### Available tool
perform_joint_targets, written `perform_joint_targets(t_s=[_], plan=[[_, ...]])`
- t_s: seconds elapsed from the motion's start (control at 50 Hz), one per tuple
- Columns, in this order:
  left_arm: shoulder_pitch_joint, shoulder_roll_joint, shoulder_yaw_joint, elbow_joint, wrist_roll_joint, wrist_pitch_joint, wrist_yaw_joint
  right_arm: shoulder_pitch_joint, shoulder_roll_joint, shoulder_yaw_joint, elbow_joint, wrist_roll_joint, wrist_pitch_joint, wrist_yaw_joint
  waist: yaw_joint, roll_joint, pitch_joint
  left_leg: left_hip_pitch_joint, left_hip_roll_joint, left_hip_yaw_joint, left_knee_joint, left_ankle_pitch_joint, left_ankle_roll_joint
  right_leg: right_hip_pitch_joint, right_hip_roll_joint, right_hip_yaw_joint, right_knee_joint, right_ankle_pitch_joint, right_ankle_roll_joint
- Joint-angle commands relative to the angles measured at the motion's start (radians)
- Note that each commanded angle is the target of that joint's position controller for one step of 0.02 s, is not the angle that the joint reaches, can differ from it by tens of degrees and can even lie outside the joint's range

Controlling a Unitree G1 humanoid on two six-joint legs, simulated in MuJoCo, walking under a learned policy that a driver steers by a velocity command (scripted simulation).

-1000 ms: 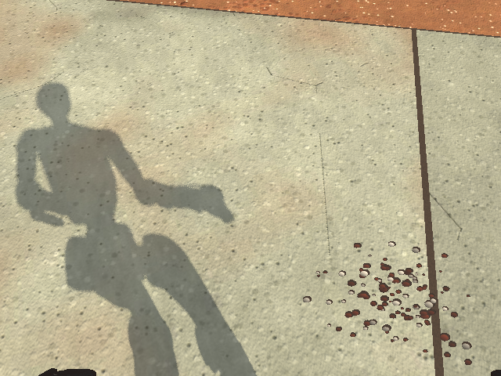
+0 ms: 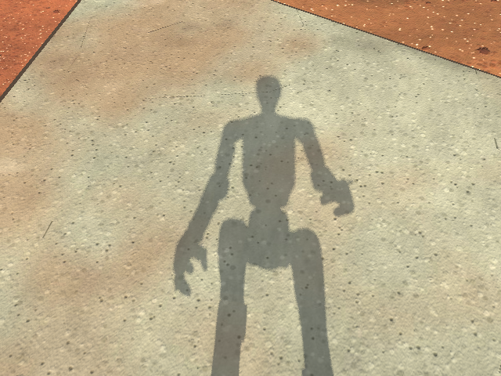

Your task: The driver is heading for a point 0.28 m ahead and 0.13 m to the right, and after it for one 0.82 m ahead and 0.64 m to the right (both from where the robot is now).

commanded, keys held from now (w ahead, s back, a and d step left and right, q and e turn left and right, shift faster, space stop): w+e+shift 0.82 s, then e+shift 0.18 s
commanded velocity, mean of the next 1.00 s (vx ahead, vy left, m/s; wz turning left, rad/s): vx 0.87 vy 0.00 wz -0.88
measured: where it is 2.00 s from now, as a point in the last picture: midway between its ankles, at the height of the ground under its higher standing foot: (411, 291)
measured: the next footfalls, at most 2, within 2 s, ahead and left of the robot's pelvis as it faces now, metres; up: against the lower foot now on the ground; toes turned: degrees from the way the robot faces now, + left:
left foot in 0.12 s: +0.14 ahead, +0.17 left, +0.00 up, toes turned -9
right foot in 0.58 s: +0.49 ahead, -0.18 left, +0.00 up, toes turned -34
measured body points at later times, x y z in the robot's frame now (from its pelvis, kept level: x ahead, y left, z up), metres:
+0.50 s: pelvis +0.28 -0.01 -0.04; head +0.31 -0.02 +0.41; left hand +0.61 +0.09 -0.09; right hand +0.12 -0.24 -0.17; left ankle +0.11 +0.17 -0.75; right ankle +0.43 -0.20 -0.69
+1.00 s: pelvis +0.67 -0.22 -0.04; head +0.68 -0.27 +0.41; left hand +0.91 -0.04 -0.14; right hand +0.68 -0.59 -0.06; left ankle +0.90 -0.29 -0.75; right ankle +0.46 -0.16 -0.74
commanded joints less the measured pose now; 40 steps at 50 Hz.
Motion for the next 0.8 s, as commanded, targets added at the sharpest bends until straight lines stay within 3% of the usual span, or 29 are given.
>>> perform_joint_targets(t_s=[0.02,0.08,0.1,0.12,0.14,0.16,0.18,0.2,0.22,0.26,0.32,0.38,0.44,0.46,0.48,0.5,0.52,0.54,0.56,0.58,0.6,0.62,0.64,0.66,0.68,0.7,0.72,0.74,0.8], plan=[[-0.113,0.202,0.053,-0.120,-0.013,-0.014,0.019,-0.152,-0.016,-0.001,-0.106,0.011,-0.037,0.012,-0.042,-0.181,0.077,0.102,-0.053,0.039,-0.193,0.039,-0.050,-0.156,-0.115,0.196,-0.199,-0.127,-0.170],[-0.135,0.202,0.054,-0.152,-0.026,-0.008,0.020,-0.092,-0.074,-0.022,-0.102,0.041,-0.036,0.003,-0.102,-0.175,0.068,0.298,-0.022,0.006,-0.315,0.096,-0.053,-0.243,-0.134,0.256,-0.132,-0.153,-0.137],[-0.148,0.170,0.043,-0.167,-0.020,-0.007,0.016,-0.011,-0.101,-0.035,-0.077,0.048,-0.035,-0.006,-0.142,-0.157,0.042,0.421,-0.011,0.012,-0.340,0.095,-0.043,-0.301,-0.114,0.249,-0.063,-0.136,-0.111],[-0.172,0.123,0.028,-0.188,-0.004,-0.012,0.009,0.142,-0.136,-0.053,-0.040,0.050,-0.034,-0.017,-0.215,-0.127,-0.030,0.638,0.042,-0.031,-0.340,0.079,-0.021,-0.417,-0.058,0.204,0.117,-0.084,-0.071],[-0.162,0.019,-0.002,-0.215,0.028,-0.022,-0.001,0.339,-0.215,-0.072,-0.008,0.031,-0.026,-0.029,-0.272,0.081,-0.190,0.886,0.239,-0.246,-0.374,-0.140,0.027,-0.551,0.022,0.088,0.504,-0.170,-0.028],[-0.104,-0.002,-0.012,-0.290,-0.033,-0.041,0.002,0.349,-0.285,-0.079,-0.007,-0.021,-0.023,-0.014,-0.202,0.393,-0.223,0.917,0.447,-0.782,-0.570,-0.565,0.160,-0.795,0.047,0.025,0.805,-0.231,-0.016],[-0.122,0.078,0.004,-0.267,-0.056,-0.038,0.003,0.262,-0.216,-0.060,-0.025,-0.023,-0.029,-0.011,-0.187,0.273,-0.100,0.816,0.454,-0.774,-0.600,-0.637,0.186,-0.883,-0.038,0.030,0.981,-0.140,-0.016],[-0.181,0.103,0.011,-0.263,-0.043,-0.030,-0.006,0.240,-0.152,-0.043,-0.019,-0.015,-0.028,-0.017,-0.191,0.200,0.001,0.740,0.417,-0.597,-0.590,-0.478,0.167,-0.923,-0.066,0.003,1.028,-0.049,-0.020],[-0.187,0.104,0.014,-0.245,-0.030,-0.021,-0.014,0.221,-0.120,-0.033,-0.009,-0.018,-0.024,-0.020,-0.170,0.114,0.032,0.664,0.365,-0.450,-0.588,-0.314,0.150,-0.877,-0.095,0.001,1.028,0.013,-0.018],[-0.222,0.084,0.015,-0.254,-0.026,-0.003,-0.032,0.182,-0.074,-0.020,0.019,-0.026,-0.017,-0.021,-0.127,0.118,0.110,0.544,0.290,-0.244,-0.614,-0.107,0.115,-0.834,-0.137,0.001,1.000,0.081,-0.018],[-0.260,0.061,0.011,-0.272,-0.027,0.023,-0.049,0.174,-0.052,-0.014,0.049,-0.024,-0.021,-0.025,-0.101,0.098,0.152,0.481,0.269,-0.058,-0.647,0.085,0.101,-0.832,-0.138,-0.010,0.999,0.150,0.003],[-0.346,0.066,0.004,-0.304,-0.018,0.024,-0.056,0.157,-0.072,-0.013,0.069,-0.037,-0.019,-0.037,-0.091,0.064,0.209,0.424,0.242,0.097,-0.694,0.196,0.093,-0.809,-0.113,-0.058,0.852,0.256,0.016],[-0.471,0.062,-0.007,-0.331,-0.016,0.011,-0.084,0.205,-0.118,-0.019,0.099,-0.032,-0.015,-0.047,-0.128,0.007,0.247,0.466,0.227,0.212,-0.722,0.312,0.057,-0.729,-0.090,-0.167,0.604,0.345,-0.024],[-0.501,0.055,-0.011,-0.339,-0.018,0.004,-0.095,0.212,-0.145,-0.023,0.105,-0.031,-0.012,-0.050,-0.127,0.005,0.249,0.482,0.226,0.249,-0.708,0.471,0.039,-0.667,-0.066,-0.212,0.516,0.343,-0.049],[-0.518,0.065,-0.006,-0.346,-0.021,-0.001,-0.102,0.222,-0.182,-0.029,0.110,-0.033,-0.008,-0.054,-0.116,0.027,0.226,0.504,0.226,0.276,-0.665,0.764,0.027,-0.573,-0.018,-0.272,0.463,0.326,-0.074],[-0.511,0.093,0.005,-0.349,-0.026,-0.003,-0.104,0.247,-0.220,-0.036,0.115,-0.033,0.000,-0.061,-0.093,0.072,0.180,0.556,0.238,0.284,-0.591,1.082,0.023,-0.496,0.036,-0.319,0.453,0.293,-0.091],[-0.451,0.123,0.020,-0.342,-0.032,0.001,-0.103,0.246,-0.256,-0.045,0.113,-0.031,0.013,-0.068,-0.037,0.131,0.125,0.603,0.257,0.286,-0.480,1.336,0.024,-0.417,0.074,-0.338,0.454,0.236,-0.107],[-0.303,0.171,0.046,-0.311,-0.039,0.010,-0.100,0.212,-0.286,-0.053,0.097,-0.029,0.027,-0.070,0.056,0.177,0.040,0.604,0.278,0.282,-0.296,1.504,0.038,-0.258,0.102,-0.335,0.465,0.174,-0.133],[-0.075,0.255,0.087,-0.251,-0.036,0.025,-0.090,0.159,-0.296,-0.059,0.067,-0.021,0.029,-0.064,0.167,0.186,-0.070,0.501,0.278,0.256,-0.046,1.518,0.058,0.038,0.116,-0.293,0.430,0.149,-0.176],[0.121,0.304,0.117,-0.177,-0.035,0.040,-0.068,0.120,-0.245,-0.047,0.046,-0.009,0.014,-0.057,0.237,0.079,-0.112,0.234,0.177,0.243,0.320,0.962,0.033,0.390,0.076,-0.162,0.297,0.215,-0.216],[0.065,0.351,0.116,-0.174,-0.019,0.050,-0.053,0.140,-0.050,0.008,0.003,-0.039,-0.030,-0.041,0.092,-0.312,-0.080,-0.136,-0.050,0.170,0.802,-0.260,0.001,0.563,-0.043,0.146,0.299,0.297,-0.295],[-0.018,0.315,0.086,-0.240,0.018,0.015,-0.056,0.229,-0.054,0.029,-0.078,0.006,-0.084,-0.026,0.010,-0.291,-0.344,-0.355,-0.059,-0.119,0.901,-0.259,0.029,0.683,-0.233,0.730,0.024,-0.295,-0.478],[0.017,0.246,0.082,-0.244,0.016,-0.006,-0.056,0.061,-0.155,0.013,-0.100,0.028,-0.106,-0.027,0.080,-0.084,-0.245,-0.357,-0.005,-0.153,0.798,-0.140,0.060,0.564,-0.227,0.775,-0.127,-0.411,-0.397],[-0.026,0.236,0.075,-0.225,0.019,-0.029,-0.061,0.020,-0.142,0.012,-0.124,0.040,-0.106,-0.032,0.003,0.048,-0.046,-0.363,0.017,-0.132,0.679,-0.084,0.061,0.355,-0.216,0.716,-0.173,-0.336,-0.365],[-0.102,0.207,0.064,-0.230,0.019,-0.046,-0.064,0.046,-0.126,0.016,-0.096,0.016,-0.093,-0.040,-0.058,0.135,0.008,-0.275,0.066,-0.149,0.591,-0.047,0.049,0.189,-0.181,0.630,-0.155,-0.225,-0.339],[-0.167,0.200,0.060,-0.241,0.026,-0.051,-0.059,0.093,-0.120,0.011,-0.079,-0.001,-0.076,-0.039,-0.113,0.118,0.052,-0.198,0.084,-0.159,0.529,-0.028,0.026,0.046,-0.124,0.542,-0.150,-0.145,-0.334],[-0.200,0.180,0.053,-0.245,0.028,-0.050,-0.052,0.111,-0.132,0.005,-0.070,-0.006,-0.055,-0.036,-0.139,0.078,0.089,-0.155,0.097,-0.156,0.476,-0.025,0.004,-0.052,-0.084,0.473,-0.167,-0.094,-0.330],[-0.208,0.162,0.046,-0.235,0.015,-0.049,-0.044,0.103,-0.135,0.002,-0.072,-0.013,-0.041,-0.037,-0.147,0.058,0.117,-0.136,0.109,-0.138,0.399,-0.024,-0.018,-0.120,-0.058,0.410,-0.177,-0.051,-0.324],[-0.183,0.159,0.041,-0.206,-0.004,-0.045,-0.010,-0.094,-0.081,0.022,-0.147,-0.048,-0.035,-0.037,-0.088,0.025,0.189,-0.027,0.073,-0.040,0.093,0.185,-0.065,-0.324,0.043,0.232,-0.185,0.141,-0.284]])
Velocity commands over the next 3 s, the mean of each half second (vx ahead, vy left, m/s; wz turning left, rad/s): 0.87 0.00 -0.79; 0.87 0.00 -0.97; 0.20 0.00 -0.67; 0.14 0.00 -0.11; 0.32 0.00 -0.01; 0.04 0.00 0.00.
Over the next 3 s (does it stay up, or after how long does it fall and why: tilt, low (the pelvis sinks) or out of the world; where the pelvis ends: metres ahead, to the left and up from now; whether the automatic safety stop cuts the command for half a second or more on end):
stays up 0.77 -0.62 -0.01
